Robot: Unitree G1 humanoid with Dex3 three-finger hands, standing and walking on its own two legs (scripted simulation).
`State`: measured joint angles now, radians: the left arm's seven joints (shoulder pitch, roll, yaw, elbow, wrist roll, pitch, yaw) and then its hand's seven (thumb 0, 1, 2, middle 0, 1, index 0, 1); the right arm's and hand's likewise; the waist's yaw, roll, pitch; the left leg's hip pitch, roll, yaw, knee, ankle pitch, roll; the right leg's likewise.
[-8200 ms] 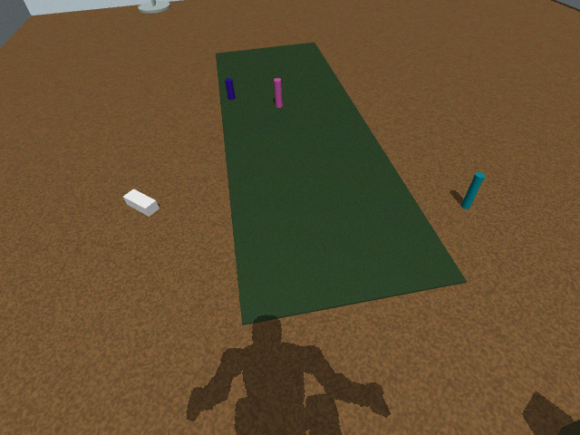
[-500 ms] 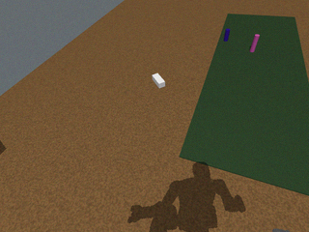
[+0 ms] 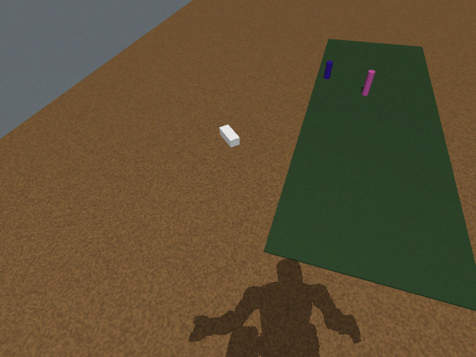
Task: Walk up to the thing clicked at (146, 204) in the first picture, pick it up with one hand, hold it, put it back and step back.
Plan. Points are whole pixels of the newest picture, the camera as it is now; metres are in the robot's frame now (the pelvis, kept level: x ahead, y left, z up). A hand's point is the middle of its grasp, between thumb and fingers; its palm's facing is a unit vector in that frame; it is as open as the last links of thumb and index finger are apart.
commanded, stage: walk up
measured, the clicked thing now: (229, 135) +1.63 +0.07 -0.75
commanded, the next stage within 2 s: stand in 0.32 s
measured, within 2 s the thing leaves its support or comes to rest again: neither
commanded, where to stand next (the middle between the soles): +0.07 +0.01 m, yaw +2 degrees
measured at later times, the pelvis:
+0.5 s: pelvis +0.01 +0.00 +0.01, yaw +1 degrees
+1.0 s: pelvis +0.00 +0.00 +0.01, yaw +2 degrees
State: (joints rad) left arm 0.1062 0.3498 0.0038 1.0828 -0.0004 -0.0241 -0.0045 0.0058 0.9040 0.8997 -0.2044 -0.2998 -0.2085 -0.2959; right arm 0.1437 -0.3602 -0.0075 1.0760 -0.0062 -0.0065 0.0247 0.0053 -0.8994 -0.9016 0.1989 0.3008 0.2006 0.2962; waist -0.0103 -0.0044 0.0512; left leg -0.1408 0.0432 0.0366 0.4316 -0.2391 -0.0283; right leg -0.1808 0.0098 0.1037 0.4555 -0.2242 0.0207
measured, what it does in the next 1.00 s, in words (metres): stands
